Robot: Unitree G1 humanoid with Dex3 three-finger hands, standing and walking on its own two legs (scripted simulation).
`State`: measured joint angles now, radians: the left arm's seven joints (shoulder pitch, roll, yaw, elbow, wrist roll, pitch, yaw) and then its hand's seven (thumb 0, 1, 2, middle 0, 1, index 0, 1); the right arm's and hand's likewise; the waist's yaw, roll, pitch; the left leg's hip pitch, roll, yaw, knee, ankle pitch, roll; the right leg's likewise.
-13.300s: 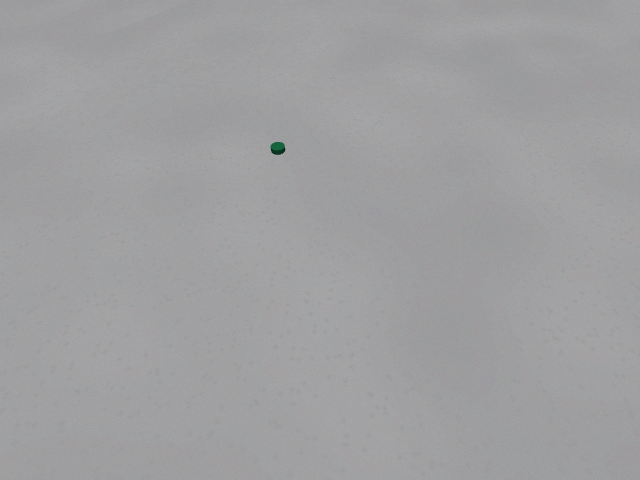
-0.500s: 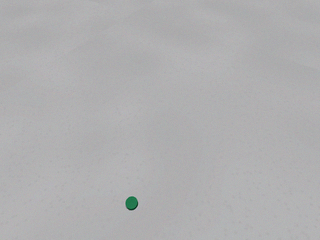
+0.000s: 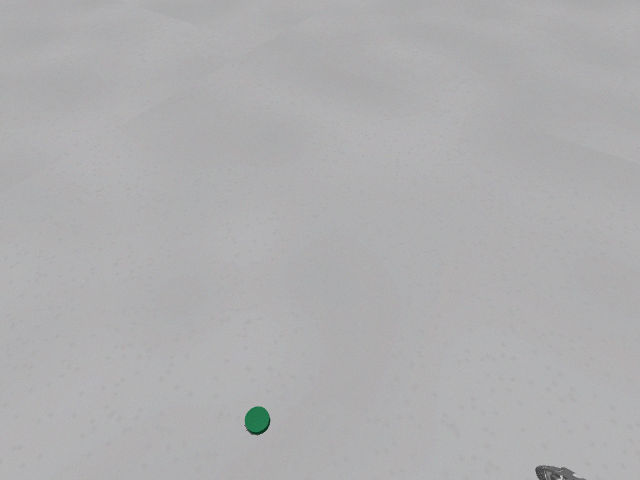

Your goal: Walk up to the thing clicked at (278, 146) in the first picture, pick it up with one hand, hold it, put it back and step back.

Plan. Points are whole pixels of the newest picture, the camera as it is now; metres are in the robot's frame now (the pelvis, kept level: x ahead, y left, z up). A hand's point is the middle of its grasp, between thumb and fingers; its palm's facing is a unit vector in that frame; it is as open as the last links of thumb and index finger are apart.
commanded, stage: walk up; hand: left
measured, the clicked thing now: (257, 420) +0.42 +0.20 -0.77
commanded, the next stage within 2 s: stand in 0.58 s
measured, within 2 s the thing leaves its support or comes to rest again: neither
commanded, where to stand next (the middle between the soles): +0.02 +0.00 m, yaw +0 degrees
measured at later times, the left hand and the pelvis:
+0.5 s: hand out of the picture +0.06 +0.26 -0.15, palm faces +0.00 -0.92 -0.39, open 7.4 cm; pelvis -0.01 -0.01 +0.00, yaw +0 degrees
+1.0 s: hand out of the picture +0.05 +0.24 -0.15, palm faces -0.03 -0.94 -0.33, open 7.4 cm; pelvis -0.03 -0.01 +0.00, yaw +0 degrees
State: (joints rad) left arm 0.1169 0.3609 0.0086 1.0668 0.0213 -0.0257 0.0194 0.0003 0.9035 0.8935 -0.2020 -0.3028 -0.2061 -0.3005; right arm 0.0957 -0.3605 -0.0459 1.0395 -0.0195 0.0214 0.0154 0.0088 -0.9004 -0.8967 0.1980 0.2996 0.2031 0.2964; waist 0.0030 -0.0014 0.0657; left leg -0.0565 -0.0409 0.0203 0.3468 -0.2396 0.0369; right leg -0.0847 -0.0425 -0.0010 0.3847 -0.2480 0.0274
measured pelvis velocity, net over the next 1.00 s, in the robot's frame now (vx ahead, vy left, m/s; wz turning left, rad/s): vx -0.03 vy -0.01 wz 0.01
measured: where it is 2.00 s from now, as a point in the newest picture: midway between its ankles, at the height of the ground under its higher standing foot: outside the picture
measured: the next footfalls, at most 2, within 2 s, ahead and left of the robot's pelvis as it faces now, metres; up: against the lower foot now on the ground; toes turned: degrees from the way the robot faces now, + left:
none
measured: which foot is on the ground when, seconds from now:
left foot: down 0.00-1.00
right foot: down 0.00-1.00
